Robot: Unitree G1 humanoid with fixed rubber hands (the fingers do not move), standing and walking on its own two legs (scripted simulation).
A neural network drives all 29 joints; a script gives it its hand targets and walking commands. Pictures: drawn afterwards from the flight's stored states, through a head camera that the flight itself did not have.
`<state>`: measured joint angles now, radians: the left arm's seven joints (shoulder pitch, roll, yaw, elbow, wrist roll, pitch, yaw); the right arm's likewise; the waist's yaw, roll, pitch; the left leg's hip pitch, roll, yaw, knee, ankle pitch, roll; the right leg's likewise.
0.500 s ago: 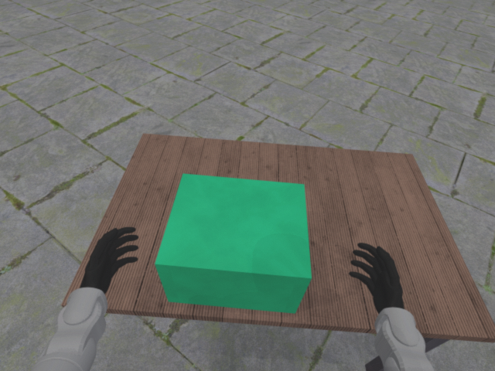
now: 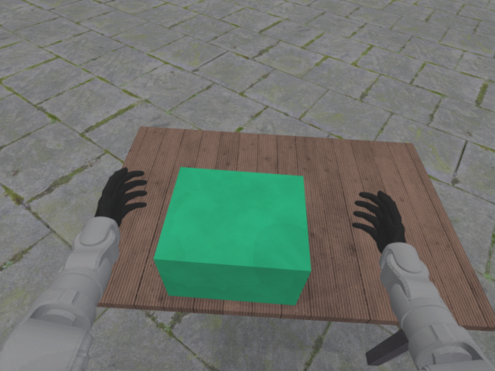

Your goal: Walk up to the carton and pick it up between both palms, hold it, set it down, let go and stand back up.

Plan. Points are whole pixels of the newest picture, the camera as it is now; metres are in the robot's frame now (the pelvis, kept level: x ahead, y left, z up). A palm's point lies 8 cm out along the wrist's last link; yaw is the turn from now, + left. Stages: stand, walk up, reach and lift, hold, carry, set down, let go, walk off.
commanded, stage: reach and lift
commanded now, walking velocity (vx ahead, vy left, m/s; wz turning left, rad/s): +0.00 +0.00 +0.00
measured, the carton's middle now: (236, 235) +0.42 +0.02 -0.09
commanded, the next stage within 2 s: none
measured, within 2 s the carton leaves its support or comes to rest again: neither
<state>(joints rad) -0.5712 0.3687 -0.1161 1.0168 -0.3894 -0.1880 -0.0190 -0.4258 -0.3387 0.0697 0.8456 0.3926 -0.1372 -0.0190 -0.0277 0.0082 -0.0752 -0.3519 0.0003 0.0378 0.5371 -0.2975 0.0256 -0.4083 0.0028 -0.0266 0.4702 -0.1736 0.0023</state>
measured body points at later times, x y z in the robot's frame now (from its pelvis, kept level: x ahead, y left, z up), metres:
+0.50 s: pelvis -0.01 -0.01 -0.02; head +0.05 +0.00 +0.43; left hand +0.43 +0.22 +0.04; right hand +0.40 -0.25 +0.03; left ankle -0.02 +0.10 -0.74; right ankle +0.04 -0.12 -0.74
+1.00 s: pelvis -0.03 -0.01 -0.08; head +0.10 +0.00 +0.35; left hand +0.43 +0.20 -0.07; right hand +0.39 -0.25 -0.07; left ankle -0.02 +0.10 -0.73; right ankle +0.04 -0.12 -0.74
